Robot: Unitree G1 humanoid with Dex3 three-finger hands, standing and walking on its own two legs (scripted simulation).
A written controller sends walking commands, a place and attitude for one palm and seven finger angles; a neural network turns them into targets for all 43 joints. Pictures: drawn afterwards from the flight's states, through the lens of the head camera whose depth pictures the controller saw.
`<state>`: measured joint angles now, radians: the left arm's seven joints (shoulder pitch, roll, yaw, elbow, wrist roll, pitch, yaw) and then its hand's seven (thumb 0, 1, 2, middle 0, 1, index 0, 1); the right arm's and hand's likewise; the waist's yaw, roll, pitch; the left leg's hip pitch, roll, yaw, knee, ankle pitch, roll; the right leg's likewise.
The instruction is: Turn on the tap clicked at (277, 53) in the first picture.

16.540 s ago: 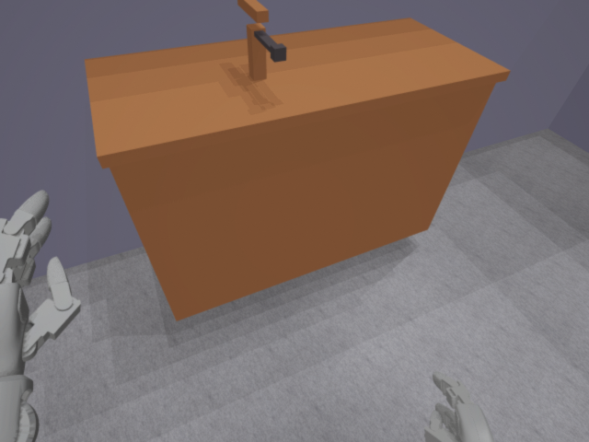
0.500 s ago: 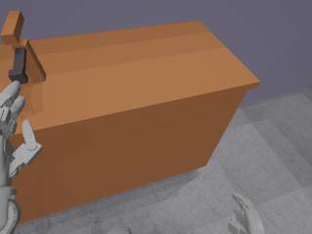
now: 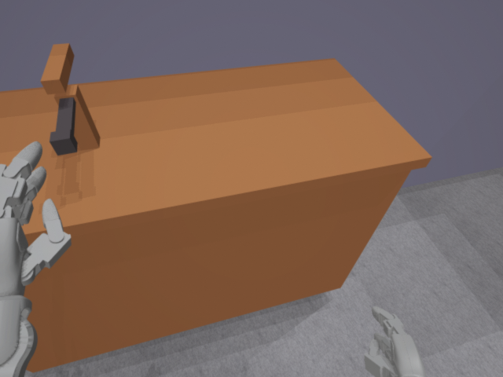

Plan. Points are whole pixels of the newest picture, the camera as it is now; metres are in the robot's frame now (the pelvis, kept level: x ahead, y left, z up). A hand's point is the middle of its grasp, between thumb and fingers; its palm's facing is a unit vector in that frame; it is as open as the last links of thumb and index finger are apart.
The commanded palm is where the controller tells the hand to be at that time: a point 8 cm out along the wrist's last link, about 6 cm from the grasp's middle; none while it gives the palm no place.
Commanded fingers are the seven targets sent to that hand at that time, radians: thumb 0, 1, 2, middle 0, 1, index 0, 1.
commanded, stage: come to a stop and stand still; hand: left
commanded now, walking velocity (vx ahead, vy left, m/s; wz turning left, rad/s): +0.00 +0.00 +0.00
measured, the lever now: (64, 142) +0.39 +0.35 +0.16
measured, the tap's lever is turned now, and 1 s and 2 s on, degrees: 4 4 4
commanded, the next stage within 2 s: look again from close up in 0.56 s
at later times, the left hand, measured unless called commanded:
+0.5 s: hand (18, 239) +0.21 +0.29 +0.18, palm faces +0.50 -0.81 -0.30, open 7.5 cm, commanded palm +0.15 +0.31 +0.17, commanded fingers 0.00 0.90 0.90 -0.20 -0.30 -0.20 -0.30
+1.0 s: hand (58, 231) +0.23 +0.27 +0.16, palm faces +0.40 -0.84 -0.37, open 7.4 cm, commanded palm +0.18 +0.30 +0.17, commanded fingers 0.00 0.90 0.90 -0.20 -0.30 -0.20 -0.30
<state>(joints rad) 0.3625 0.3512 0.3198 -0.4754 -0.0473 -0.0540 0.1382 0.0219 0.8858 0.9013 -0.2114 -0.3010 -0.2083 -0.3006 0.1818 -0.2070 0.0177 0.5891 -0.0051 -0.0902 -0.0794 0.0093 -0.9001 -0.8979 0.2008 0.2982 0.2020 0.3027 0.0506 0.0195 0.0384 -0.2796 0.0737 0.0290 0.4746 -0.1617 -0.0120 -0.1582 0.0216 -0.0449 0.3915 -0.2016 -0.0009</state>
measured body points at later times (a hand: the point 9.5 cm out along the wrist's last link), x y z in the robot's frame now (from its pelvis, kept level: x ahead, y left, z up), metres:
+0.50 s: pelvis -0.01 +0.03 +0.00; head +0.00 +0.05 +0.45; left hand +0.17 +0.33 +0.19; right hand +0.17 -0.17 -0.07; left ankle +0.06 +0.13 -0.74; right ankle +0.01 -0.12 -0.74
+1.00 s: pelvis +0.02 +0.02 +0.00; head +0.03 +0.03 +0.45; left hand +0.21 +0.31 +0.18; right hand +0.20 -0.21 -0.07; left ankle +0.06 +0.13 -0.74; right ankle +0.01 -0.12 -0.74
